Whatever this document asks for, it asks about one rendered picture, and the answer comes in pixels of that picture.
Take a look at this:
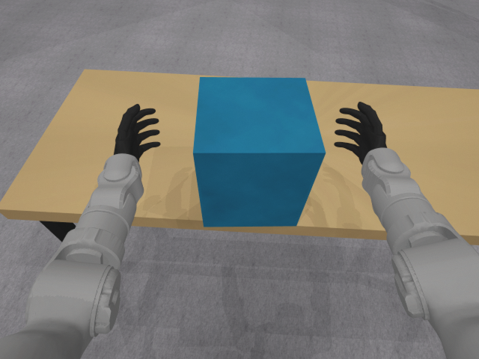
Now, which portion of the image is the carton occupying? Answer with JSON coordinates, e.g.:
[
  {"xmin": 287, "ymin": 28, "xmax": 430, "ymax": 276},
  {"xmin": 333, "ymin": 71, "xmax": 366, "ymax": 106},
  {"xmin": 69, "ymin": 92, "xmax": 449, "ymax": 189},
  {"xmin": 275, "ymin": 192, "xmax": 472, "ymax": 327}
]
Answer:
[{"xmin": 193, "ymin": 77, "xmax": 326, "ymax": 227}]

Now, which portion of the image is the left robot forearm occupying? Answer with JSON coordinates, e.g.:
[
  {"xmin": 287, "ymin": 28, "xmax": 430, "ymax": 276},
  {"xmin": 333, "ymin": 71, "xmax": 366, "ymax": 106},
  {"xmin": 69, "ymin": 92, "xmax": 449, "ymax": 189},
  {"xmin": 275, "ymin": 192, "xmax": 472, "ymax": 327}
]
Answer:
[{"xmin": 25, "ymin": 153, "xmax": 144, "ymax": 324}]

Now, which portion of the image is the left robot upper arm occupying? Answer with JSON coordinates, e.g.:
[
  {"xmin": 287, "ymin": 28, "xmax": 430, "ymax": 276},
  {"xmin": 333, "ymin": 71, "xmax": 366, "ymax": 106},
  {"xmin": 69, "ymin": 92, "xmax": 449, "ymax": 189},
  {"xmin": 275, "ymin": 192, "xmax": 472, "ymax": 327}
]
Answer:
[{"xmin": 0, "ymin": 260, "xmax": 121, "ymax": 359}]

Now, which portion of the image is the table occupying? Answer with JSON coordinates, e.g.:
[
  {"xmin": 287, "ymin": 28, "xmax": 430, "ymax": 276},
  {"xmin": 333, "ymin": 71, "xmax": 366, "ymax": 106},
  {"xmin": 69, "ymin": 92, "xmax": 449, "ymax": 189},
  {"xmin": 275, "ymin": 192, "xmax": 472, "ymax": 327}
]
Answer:
[{"xmin": 0, "ymin": 69, "xmax": 479, "ymax": 245}]

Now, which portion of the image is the right robot upper arm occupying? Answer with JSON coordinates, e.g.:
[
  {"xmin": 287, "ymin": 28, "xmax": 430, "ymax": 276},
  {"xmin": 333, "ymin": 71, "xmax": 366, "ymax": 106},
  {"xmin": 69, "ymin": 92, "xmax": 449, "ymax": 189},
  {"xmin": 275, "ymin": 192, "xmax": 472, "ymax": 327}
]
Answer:
[{"xmin": 391, "ymin": 238, "xmax": 479, "ymax": 359}]

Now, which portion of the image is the right robot forearm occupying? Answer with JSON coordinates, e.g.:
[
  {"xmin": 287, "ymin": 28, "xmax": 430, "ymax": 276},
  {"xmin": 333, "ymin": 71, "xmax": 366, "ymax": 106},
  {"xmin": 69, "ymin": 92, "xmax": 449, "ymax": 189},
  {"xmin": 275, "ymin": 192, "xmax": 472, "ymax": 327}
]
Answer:
[{"xmin": 361, "ymin": 147, "xmax": 479, "ymax": 262}]

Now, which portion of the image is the robot right hand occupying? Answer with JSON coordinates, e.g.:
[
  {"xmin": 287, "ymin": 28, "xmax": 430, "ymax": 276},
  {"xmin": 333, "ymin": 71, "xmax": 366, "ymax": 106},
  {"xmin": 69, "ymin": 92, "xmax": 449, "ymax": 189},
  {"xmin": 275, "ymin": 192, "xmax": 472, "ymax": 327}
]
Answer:
[{"xmin": 334, "ymin": 102, "xmax": 387, "ymax": 164}]

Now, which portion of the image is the robot left hand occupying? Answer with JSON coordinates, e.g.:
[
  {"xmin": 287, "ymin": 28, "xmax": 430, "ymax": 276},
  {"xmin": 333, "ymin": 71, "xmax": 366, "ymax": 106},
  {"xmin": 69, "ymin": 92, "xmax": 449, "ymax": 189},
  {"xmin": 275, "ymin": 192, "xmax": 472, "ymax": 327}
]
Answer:
[{"xmin": 114, "ymin": 104, "xmax": 160, "ymax": 163}]

